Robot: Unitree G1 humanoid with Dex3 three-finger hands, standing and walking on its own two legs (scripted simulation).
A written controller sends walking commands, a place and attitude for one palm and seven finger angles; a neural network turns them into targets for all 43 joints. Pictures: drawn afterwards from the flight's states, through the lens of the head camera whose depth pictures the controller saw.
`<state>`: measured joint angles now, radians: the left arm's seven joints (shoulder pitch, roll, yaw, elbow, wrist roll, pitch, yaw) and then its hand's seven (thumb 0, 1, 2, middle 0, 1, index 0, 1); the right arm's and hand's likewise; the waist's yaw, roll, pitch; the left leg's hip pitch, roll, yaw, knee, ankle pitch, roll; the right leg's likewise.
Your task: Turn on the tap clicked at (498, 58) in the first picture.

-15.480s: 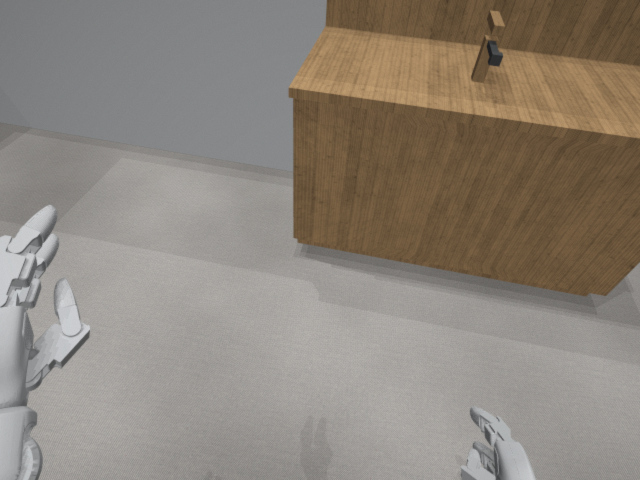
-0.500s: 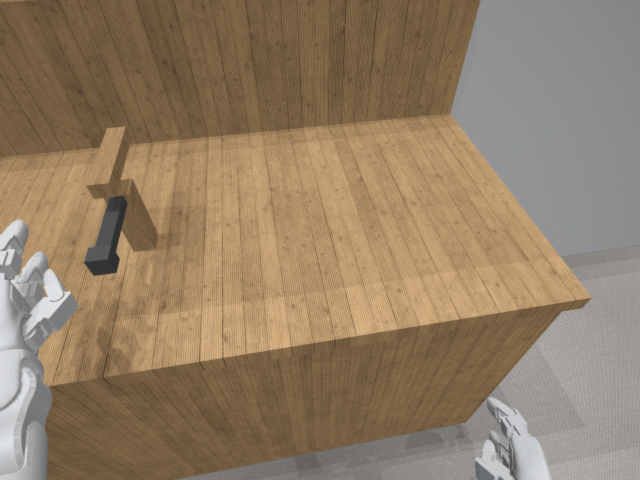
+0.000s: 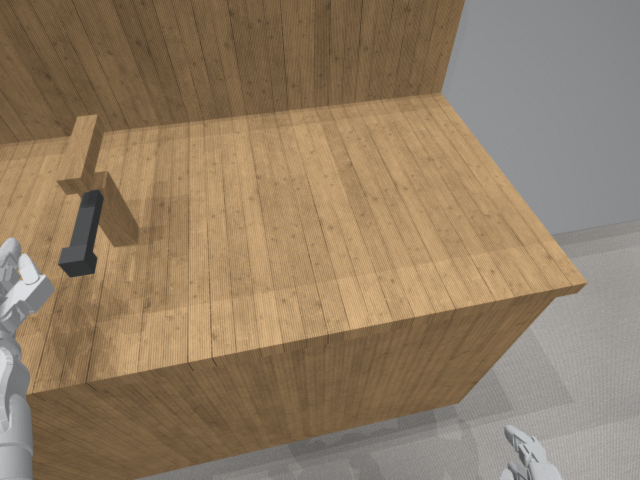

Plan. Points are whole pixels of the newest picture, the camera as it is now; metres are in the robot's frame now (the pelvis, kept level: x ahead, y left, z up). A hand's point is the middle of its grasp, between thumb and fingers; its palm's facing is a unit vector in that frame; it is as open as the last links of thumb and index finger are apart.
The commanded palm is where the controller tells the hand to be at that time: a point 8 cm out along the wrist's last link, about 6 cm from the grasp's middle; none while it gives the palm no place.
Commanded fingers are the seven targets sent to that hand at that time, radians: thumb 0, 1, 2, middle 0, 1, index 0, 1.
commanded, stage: reach beside the lever's end, fingers flat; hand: left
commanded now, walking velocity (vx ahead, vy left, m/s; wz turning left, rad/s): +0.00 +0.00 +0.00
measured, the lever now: (78, 261) +0.33 +0.32 +0.10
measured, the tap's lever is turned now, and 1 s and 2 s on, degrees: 0 0 24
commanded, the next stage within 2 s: push the lever round in 0.32 s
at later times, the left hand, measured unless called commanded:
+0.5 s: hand (41, 295) +0.28 +0.35 +0.09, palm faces +0.51 -0.85 -0.10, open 7.9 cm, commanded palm +0.24 +0.38 +0.09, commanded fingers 0.00 0.90 0.90 -0.15 -0.15 -0.15 -0.15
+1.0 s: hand (72, 290) +0.29 +0.32 +0.09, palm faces +0.52 -0.85 -0.09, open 7.9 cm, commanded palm +0.25 +0.35 +0.09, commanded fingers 0.00 0.90 0.90 -0.15 -0.15 -0.15 -0.15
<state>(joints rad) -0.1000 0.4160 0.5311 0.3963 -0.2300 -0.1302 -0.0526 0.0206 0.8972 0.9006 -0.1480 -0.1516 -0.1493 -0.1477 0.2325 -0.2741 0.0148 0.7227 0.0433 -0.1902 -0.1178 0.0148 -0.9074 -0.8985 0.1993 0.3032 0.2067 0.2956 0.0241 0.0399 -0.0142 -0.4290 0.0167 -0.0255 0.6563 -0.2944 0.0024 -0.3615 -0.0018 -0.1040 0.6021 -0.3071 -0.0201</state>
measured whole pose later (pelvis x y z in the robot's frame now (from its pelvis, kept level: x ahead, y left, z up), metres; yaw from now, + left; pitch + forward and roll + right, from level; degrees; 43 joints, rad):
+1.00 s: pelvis +0.00 +0.00 +0.00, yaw +0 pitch +4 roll -2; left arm -0.06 0.33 0.45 0.30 -0.21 -0.12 0.03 0.02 0.90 0.90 -0.15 -0.15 -0.15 -0.15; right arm 0.20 -0.25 0.03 0.70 0.04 -0.17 -0.10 0.01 -0.91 -0.90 0.20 0.30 0.21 0.30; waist 0.03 0.04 -0.03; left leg -0.44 0.01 -0.03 0.68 -0.30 0.01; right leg -0.38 -0.01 -0.10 0.63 -0.32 -0.02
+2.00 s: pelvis +0.00 -0.01 +0.00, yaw +0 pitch +3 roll -1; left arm -0.10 0.17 0.30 0.22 -0.11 -0.08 0.39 0.04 0.93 0.92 -0.15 -0.15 -0.15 -0.15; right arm 0.18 -0.25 0.01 0.69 0.01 -0.08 -0.08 0.01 -0.91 -0.90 0.20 0.30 0.21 0.30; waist 0.02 0.04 -0.05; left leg -0.42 0.02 -0.03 0.68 -0.31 -0.01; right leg -0.36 0.00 -0.11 0.64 -0.33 -0.03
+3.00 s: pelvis +0.01 -0.01 +0.00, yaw +0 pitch +5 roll -1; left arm -0.38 0.01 0.23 0.42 0.03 0.02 0.78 0.01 0.94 0.93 -0.15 -0.15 -0.15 -0.15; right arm 0.15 -0.22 -0.03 0.76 -0.04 0.02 -0.02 0.01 -0.91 -0.90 0.20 0.30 0.21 0.30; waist 0.01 0.04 -0.07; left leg -0.44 0.02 -0.03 0.66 -0.31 -0.02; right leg -0.38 0.01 -0.10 0.62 -0.33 -0.04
